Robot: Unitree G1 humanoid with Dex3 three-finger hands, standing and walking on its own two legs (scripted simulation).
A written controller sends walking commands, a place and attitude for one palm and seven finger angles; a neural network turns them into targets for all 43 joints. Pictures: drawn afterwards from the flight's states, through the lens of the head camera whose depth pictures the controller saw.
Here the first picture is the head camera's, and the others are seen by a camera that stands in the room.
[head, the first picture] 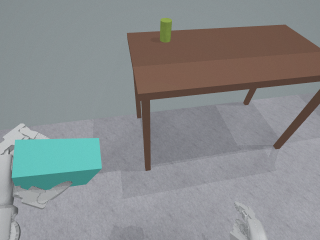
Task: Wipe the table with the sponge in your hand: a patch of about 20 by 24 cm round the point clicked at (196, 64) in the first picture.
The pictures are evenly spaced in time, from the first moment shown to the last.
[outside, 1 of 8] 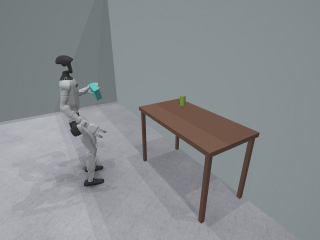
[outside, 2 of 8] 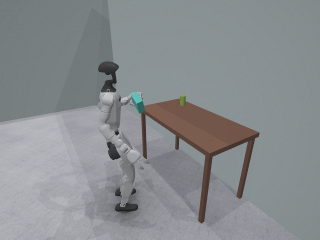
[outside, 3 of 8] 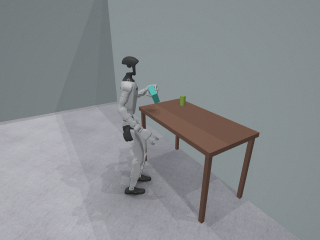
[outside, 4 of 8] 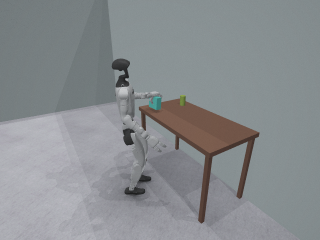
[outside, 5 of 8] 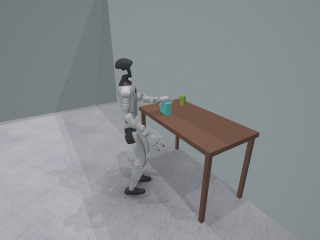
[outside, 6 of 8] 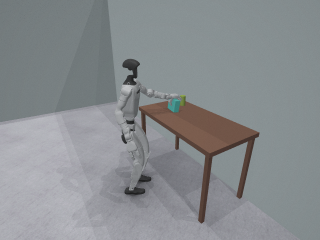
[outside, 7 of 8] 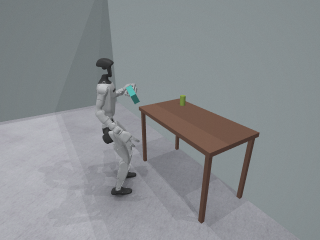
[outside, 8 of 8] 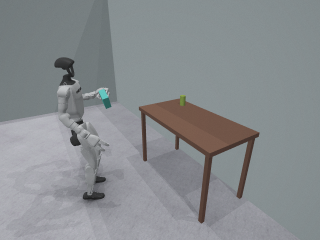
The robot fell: no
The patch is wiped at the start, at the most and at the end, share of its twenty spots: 0.00 1.00 1.00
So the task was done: yes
